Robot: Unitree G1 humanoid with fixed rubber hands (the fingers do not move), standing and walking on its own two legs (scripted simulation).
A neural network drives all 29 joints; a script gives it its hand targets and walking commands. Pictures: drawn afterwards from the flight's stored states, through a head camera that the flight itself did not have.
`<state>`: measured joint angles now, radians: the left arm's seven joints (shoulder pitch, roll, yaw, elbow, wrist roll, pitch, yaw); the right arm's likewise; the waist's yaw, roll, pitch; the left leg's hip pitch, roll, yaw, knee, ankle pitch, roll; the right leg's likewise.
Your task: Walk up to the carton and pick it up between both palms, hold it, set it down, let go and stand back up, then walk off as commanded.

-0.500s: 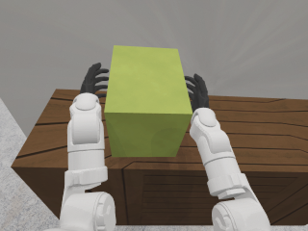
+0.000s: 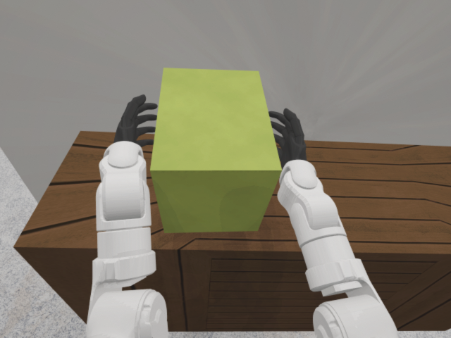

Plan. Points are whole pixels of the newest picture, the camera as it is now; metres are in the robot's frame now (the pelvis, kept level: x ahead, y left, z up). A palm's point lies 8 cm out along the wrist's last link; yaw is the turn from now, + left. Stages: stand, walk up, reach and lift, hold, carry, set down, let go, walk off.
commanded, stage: hold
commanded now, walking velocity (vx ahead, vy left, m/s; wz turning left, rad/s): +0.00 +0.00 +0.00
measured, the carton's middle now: (211, 151) +0.40 +0.01 +0.14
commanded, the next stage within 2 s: none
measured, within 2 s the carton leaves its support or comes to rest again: neither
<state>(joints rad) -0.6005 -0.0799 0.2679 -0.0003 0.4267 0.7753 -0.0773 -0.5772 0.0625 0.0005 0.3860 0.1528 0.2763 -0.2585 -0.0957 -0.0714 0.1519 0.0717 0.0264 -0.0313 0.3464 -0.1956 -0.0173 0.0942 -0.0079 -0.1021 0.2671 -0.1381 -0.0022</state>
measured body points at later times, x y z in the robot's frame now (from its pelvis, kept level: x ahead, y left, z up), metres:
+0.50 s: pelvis +0.00 +0.00 +0.00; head -0.03 +0.03 +0.45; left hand +0.37 +0.14 +0.19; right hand +0.36 -0.13 +0.17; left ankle +0.02 +0.13 -0.75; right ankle +0.02 -0.11 -0.75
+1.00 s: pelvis +0.00 +0.00 +0.00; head -0.03 +0.03 +0.45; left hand +0.38 +0.14 +0.19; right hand +0.36 -0.13 +0.17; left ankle +0.02 +0.13 -0.75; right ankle +0.02 -0.11 -0.75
